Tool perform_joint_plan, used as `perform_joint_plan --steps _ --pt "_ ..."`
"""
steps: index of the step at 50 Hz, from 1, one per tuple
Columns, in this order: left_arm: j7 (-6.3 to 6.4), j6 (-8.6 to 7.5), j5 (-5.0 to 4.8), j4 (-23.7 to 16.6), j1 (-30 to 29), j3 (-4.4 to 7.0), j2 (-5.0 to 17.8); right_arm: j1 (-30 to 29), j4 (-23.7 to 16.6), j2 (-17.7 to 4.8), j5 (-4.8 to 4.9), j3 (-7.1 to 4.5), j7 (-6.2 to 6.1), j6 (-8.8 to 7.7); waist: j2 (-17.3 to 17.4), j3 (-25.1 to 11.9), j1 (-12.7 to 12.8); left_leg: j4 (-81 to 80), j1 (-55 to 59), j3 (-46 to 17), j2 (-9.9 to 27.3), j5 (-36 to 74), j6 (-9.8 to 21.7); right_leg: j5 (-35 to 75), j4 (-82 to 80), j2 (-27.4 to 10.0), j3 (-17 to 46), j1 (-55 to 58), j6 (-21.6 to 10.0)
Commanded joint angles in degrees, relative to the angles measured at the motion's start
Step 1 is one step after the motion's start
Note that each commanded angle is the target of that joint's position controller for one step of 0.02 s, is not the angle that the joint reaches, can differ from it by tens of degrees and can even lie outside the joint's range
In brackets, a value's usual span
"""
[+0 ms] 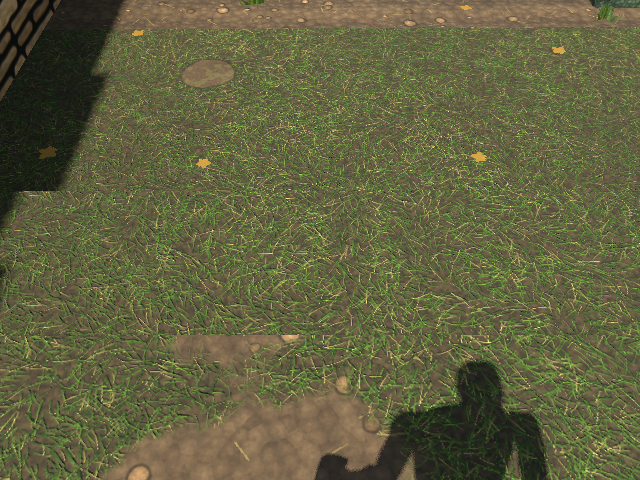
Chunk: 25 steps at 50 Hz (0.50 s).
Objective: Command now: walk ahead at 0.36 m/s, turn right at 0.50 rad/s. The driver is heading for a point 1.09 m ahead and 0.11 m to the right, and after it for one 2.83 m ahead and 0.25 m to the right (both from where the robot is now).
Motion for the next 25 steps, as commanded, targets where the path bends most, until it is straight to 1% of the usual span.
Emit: perform_joint_plan --steps 1,2,3,4,5,6,7,8,9,10,11,12,13,14,15,16,17,18,19,20,21,22,23,24,25 --pt "1.25 -1.24 -0.45 -4.29 4.62 2.37 6.98 -13.05 -7.78 -13.13 1.45 -2.60 -1.14 -1.74 5.87 1.18 8.39 6.62 -12.56 -0.54 15.18 47.81 8.83 -6.80 -2.41 2.73 -3.37 16.60 -0.04" --pt "1.71 -2.05 -1.29 -3.30 9.27 3.29 8.78 -14.26 -8.79 -15.46 1.68 -3.44 -1.37 -1.59 4.74 -0.99 10.45 16.04 -13.98 0.74 13.43 51.42 7.62 -4.19 -7.59 6.03 -6.46 24.52 -0.33" --pt "3.14 -3.21 -0.98 -1.45 15.82 5.02 12.26 -12.11 -9.05 -15.59 1.18 -3.88 -0.96 -1.47 3.09 -4.54 11.83 29.62 -18.52 0.52 10.79 46.90 5.43 5.24 -10.30 8.55 -6.92 34.36 -3.28" --pt "5.43 -3.68 -0.60 -2.06 18.61 6.13 16.86 -4.24 -9.78 -8.91 0.33 -2.75 -0.36 -1.35 -11.22 -13.74 9.22 52.83 -26.93 -0.06 2.74 10.66 0.15 28.79 -18.63 -0.78 10.33 46.91 -17.15" --pt "5.82 -3.63 0.51 -1.38 22.56 5.18 16.54 -6.13 -12.72 -6.13 1.66 -1.67 1.62 -1.68 -8.66 -17.93 9.70 65.42 -37.29 -9.57 -3.35 -22.40 -1.21 45.50 -23.93 -9.88 28.68 52.16 -26.52" --pt "5.11 -4.99 1.06 0.77 25.18 5.37 14.53 -20.06 -19.63 -6.65 5.92 -1.88 2.09 -1.64 -5.73 -6.12 13.80 64.26 -50.98 -17.46 -2.41 -23.64 0.35 37.06 -28.36 -13.56 32.43 45.67 -24.27" --pt "4.83 -5.28 -0.86 1.36 21.71 4.41 9.97 -25.31 -22.04 -8.68 5.84 -2.63 1.17 -1.02 -3.67 -0.15 12.71 61.57 -54.58 -19.82 0.58 -21.70 0.03 24.80 -27.60 -13.73 32.16 38.00 -21.62" --pt "4.23 -4.78 -2.10 0.95 17.87 3.02 6.81 -22.94 -21.21 -8.89 4.09 -2.67 0.11 -0.30 -0.34 -1.15 9.26 61.67 -50.53 -20.86 2.05 -18.58 -0.71 23.86 -24.83 -12.62 29.51 30.66 -20.84" --pt "3.96 -3.88 -2.35 -0.09 14.28 2.21 5.37 -20.12 -20.66 -6.68 2.86 -1.95 -0.66 0.38 2.75 -1.60 5.89 58.01 -46.25 -21.01 3.32 -15.00 -1.59 25.61 -24.76 -11.19 25.73 23.26 -19.32" --pt "3.76 -3.18 -2.08 -1.16 12.16 1.73 5.23 -19.03 -20.79 -4.46 1.74 -1.13 -1.60 0.72 1.91 -2.03 3.62 54.27 -41.78 -20.53 3.53 -10.92 -2.33 24.97 -27.25 -8.97 23.31 17.35 -17.46" --pt "3.61 -2.51 -1.78 -2.55 8.48 1.62 6.29 -18.17 -21.52 -4.22 1.48 -0.97 -2.12 1.38 2.27 -2.49 1.42 50.29 -37.52 -18.69 2.91 -5.05 -3.03 20.60 -27.89 -5.44 19.48 11.22 -15.21" --pt "3.56 -2.42 -1.24 -4.89 4.01 1.76 7.91 -16.22 -21.50 -4.45 1.86 -0.77 -1.91 1.70 2.13 -3.24 -0.72 44.07 -30.57 -15.97 2.27 1.73 -3.60 17.98 -28.23 -1.84 15.21 4.38 -12.60" --pt "3.64 -2.19 1.06 -6.94 0.61 1.48 8.43 -11.48 -20.16 -4.42 0.87 -0.34 -0.89 1.81 1.05 -4.00 -2.46 48.96 -22.77 -14.89 1.40 17.63 -2.23 16.73 -24.07 0.96 12.08 -4.66 -10.75" --pt "3.83 -2.41 1.46 -8.10 0.46 1.57 9.48 -9.71 -21.04 -4.96 1.27 -0.67 -0.40 1.62 2.08 -5.08 -3.50 50.16 -19.02 -13.37 0.32 19.31 -3.01 18.35 -22.62 2.16 11.74 -8.28 -10.11" --pt "3.95 -2.80 1.08 -8.91 0.38 1.70 10.26 -9.22 -22.74 -5.86 1.74 -0.86 -0.37 1.70 2.74 -5.51 -4.06 49.05 -17.10 -12.66 -0.83 15.96 -3.64 19.51 -20.59 2.30 12.06 -9.01 -9.68" --pt "5.59 -3.68 0.17 -6.05 9.79 1.06 7.21 -18.61 -24.62 -9.79 2.04 -1.39 -0.19 1.74 2.76 -3.69 4.78 41.97 -37.98 -22.30 2.90 24.28 -4.84 7.43 -14.82 0.23 16.48 10.45 -9.00" --pt "7.13 -3.97 -1.27 -3.07 20.51 -0.14 3.74 -26.62 -26.72 -9.18 1.14 -0.78 -0.35 2.12 0.27 -3.65 10.64 36.16 -54.48 -24.62 4.51 22.38 -5.67 -0.27 -8.14 -2.08 22.78 26.98 -9.80" --pt "8.33 -3.59 -1.32 -0.19 29.60 -0.85 1.10 -33.75 -28.48 -6.20 -0.01 0.38 -0.33 2.40 0.49 -3.28 15.40 30.12 -67.22 -25.48 4.98 20.89 -5.52 -9.26 -4.13 -2.67 28.00 37.82 -10.08" --pt "8.70 -2.90 -1.79 0.91 34.32 -0.64 1.80 -37.82 -29.26 -3.71 -0.91 1.47 0.45 2.18 -0.90 -2.67 18.28 25.69 -73.24 -25.43 4.91 20.25 -4.45 -12.97 -2.59 -2.95 33.01 40.47 -11.28" --pt "8.51 -1.73 -2.93 -2.11 28.85 -0.97 1.64 -38.10 -28.19 -2.55 -0.75 2.37 1.64 1.90 2.55 -2.08 17.79 13.07 -64.48 -23.63 4.33 29.59 -3.16 -19.65 -3.91 -0.45 31.11 29.01 -11.48" --pt "6.92 -0.11 -2.03 -4.43 21.36 -1.22 4.26 -35.28 -27.18 -1.47 -1.08 3.07 2.33 2.34 2.12 -0.98 14.50 7.27 -45.73 -19.90 3.25 43.61 -1.29 -30.03 -6.05 3.51 27.15 9.89 -11.22" --pt "4.56 0.94 0.43 -4.72 17.43 -1.14 8.78 -31.22 -26.82 -1.66 -0.02 2.89 2.54 3.15 -0.93 -0.53 10.42 14.20 -26.75 -16.26 2.59 48.09 -1.34 -37.72 -9.95 3.64 25.71 -9.62 -12.32" --pt "3.11 0.78 1.18 -5.33 15.80 -1.03 10.26 -26.04 -25.37 -4.21 1.09 2.12 2.51 3.87 -0.88 0.86 7.64 18.43 -19.41 -16.29 3.66 46.72 -2.28 -45.02 -8.69 3.42 27.09 -17.75 -12.65" --pt "2.71 0.29 0.52 -5.73 16.31 -1.43 9.74 -21.80 -24.49 -5.82 1.64 1.69 2.33 4.01 -0.13 1.33 6.09 17.45 -15.25 -16.37 3.91 43.19 -2.93 -49.35 -5.47 4.23 28.00 -19.07 -11.80" --pt "2.91 0.01 -0.66 -5.08 17.40 -1.66 9.82 -20.09 -23.99 -7.18 1.91 1.40 2.18 4.11 1.07 2.42 5.22 11.45 -13.25 -15.80 4.01 40.94 -3.04 -51.27 -1.91 4.54 28.32 -15.64 -10.49"
Velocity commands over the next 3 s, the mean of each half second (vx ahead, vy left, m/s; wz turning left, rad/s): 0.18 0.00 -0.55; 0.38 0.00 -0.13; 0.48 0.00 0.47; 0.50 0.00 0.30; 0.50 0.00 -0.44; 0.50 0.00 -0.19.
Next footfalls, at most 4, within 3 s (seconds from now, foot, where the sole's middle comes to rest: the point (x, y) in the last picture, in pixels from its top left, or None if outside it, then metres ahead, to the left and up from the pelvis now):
0.04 right None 0.13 -0.12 -0.77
0.56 left None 0.38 0.12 -0.93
1.12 right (397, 478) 0.57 -0.19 -0.94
1.68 left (298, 373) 0.86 0.02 -0.94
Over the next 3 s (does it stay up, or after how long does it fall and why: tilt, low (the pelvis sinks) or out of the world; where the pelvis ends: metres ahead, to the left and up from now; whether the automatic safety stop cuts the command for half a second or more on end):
stays up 1.55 -0.11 -0.32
